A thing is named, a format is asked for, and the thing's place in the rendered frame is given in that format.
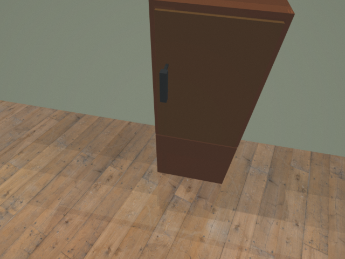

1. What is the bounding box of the handle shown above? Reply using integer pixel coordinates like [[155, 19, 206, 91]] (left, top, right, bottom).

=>
[[160, 64, 169, 103]]

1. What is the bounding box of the cupboard door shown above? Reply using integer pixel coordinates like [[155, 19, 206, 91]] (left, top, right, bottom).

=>
[[154, 8, 285, 147]]

